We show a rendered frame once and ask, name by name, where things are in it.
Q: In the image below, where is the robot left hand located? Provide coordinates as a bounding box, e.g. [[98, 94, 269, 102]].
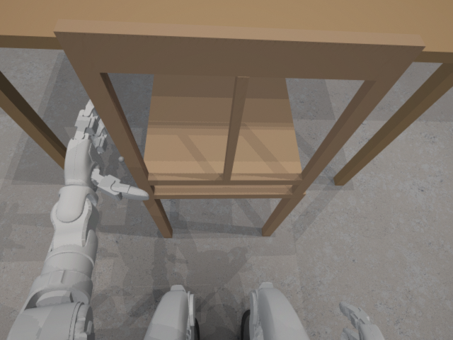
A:
[[64, 99, 149, 201]]

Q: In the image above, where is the left robot forearm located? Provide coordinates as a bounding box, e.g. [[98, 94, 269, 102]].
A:
[[6, 185, 99, 340]]

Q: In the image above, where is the robot left upper arm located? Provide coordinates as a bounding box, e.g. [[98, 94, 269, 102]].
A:
[[11, 302, 95, 340]]

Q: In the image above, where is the robot right hand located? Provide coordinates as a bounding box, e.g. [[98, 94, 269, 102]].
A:
[[339, 302, 386, 340]]

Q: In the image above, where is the robot left thigh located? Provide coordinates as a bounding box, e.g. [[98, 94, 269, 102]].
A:
[[144, 290, 195, 340]]

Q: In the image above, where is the table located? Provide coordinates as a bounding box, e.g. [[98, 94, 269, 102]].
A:
[[0, 0, 453, 186]]

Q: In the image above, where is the robot right thigh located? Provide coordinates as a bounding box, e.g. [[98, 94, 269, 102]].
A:
[[250, 288, 310, 340]]

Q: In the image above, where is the chair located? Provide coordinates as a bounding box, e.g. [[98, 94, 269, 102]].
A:
[[53, 19, 426, 238]]

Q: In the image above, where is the robot thigh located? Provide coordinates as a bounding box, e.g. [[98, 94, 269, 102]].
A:
[[250, 288, 310, 340], [144, 290, 195, 340]]

